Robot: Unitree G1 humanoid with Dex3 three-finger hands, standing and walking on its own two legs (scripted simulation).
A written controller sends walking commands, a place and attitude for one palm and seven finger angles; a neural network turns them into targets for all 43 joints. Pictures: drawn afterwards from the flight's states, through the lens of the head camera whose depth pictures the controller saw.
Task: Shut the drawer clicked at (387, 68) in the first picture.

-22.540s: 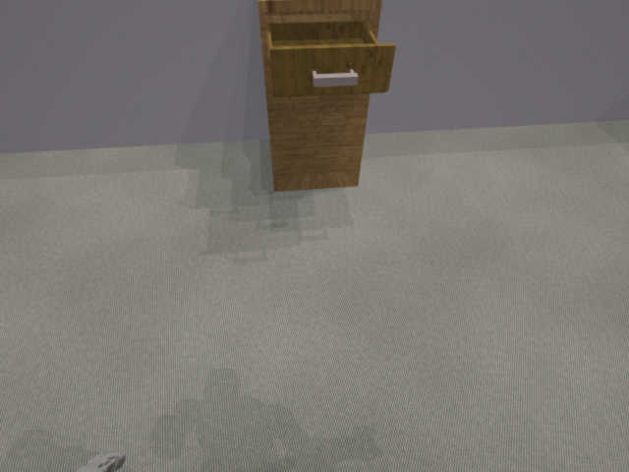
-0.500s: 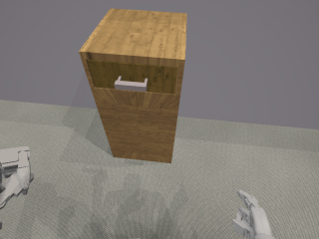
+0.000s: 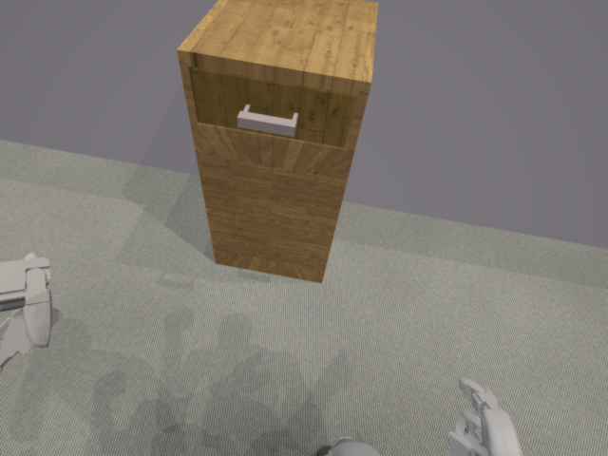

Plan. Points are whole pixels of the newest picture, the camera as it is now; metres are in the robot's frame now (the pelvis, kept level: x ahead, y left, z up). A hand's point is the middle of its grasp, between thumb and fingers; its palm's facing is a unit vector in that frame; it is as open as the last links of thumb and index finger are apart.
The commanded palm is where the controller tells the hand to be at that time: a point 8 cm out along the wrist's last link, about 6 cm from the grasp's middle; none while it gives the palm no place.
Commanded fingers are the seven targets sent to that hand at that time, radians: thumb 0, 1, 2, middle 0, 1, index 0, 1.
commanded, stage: step back with the hand held close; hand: left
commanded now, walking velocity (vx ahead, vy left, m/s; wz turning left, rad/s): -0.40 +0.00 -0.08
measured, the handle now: (269, 118) +0.79 +0.10 -0.03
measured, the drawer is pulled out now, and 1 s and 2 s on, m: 0.00 0.00 0.00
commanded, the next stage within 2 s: stop stepping back and stand still in 0.04 s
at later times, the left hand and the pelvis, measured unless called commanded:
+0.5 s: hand (41, 438) +0.12 +0.19 +0.19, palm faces +0.26 -0.86 -0.44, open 3.2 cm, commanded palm +0.07 +0.24 +0.20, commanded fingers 0.00 0.90 0.90 -1.40 -1.60 -1.40 -1.60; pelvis -0.09 -0.02 +0.02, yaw -7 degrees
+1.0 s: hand (69, 436) +0.13 +0.21 +0.11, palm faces +0.17 -0.87 -0.46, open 3.2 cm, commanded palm none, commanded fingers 0.00 0.90 0.90 -1.24 -1.43 -1.24 -1.43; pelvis -0.10 -0.01 +0.01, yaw -7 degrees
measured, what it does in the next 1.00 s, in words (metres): walks backwards: right foot, then left foot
